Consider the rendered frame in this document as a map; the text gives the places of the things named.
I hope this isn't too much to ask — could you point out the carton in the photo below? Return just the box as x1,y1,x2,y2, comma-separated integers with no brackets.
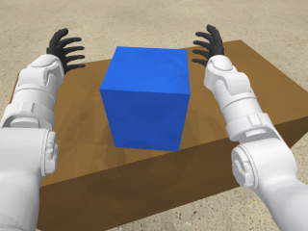
99,46,191,152

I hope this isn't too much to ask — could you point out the robot left upper arm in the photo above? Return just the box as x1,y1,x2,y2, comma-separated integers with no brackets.
0,127,59,231

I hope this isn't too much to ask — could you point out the right robot hand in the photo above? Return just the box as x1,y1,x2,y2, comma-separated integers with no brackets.
192,24,224,67

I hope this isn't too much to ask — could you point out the left robot hand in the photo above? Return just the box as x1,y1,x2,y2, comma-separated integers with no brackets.
46,28,85,75

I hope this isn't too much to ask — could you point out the robot left forearm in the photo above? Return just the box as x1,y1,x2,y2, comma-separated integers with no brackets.
0,54,64,132

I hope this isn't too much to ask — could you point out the robot right upper arm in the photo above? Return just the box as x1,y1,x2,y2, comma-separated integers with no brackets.
231,138,308,231

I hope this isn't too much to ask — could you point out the robot right forearm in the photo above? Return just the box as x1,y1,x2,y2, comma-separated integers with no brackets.
203,55,297,174

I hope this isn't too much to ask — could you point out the pedestal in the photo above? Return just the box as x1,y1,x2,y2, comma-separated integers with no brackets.
9,39,308,231

